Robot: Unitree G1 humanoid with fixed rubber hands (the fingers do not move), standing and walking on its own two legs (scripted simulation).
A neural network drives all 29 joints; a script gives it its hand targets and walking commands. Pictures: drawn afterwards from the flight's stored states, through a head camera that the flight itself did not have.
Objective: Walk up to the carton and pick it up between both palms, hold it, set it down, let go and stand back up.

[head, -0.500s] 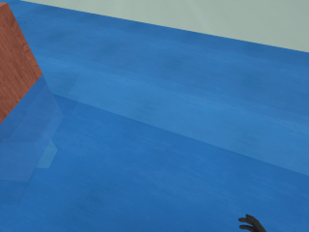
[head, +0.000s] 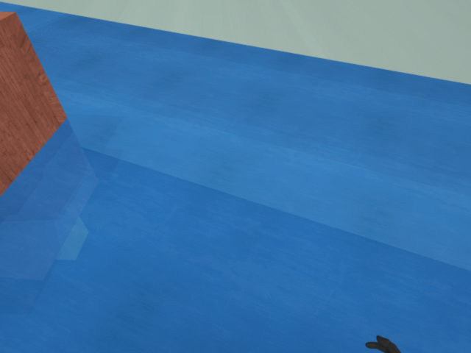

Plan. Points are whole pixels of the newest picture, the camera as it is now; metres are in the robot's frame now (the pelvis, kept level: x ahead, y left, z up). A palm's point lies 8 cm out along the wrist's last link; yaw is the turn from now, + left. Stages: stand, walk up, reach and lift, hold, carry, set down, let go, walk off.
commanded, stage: stand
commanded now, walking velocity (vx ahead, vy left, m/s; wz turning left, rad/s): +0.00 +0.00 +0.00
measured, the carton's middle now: out of the picture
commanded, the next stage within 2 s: none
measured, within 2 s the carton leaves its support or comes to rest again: neither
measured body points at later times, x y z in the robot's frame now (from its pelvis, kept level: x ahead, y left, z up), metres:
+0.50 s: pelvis -0.01 +0.00 +0.00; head -0.01 +0.00 +0.45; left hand +0.07 +0.29 -0.12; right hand +0.11 -0.28 -0.10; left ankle +0.02 +0.13 -0.73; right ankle +0.03 -0.12 -0.73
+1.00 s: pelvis -0.01 +0.00 +0.01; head +0.00 +0.00 +0.46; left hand +0.06 +0.29 -0.13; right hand +0.11 -0.28 -0.10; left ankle +0.02 +0.13 -0.73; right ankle +0.03 -0.12 -0.73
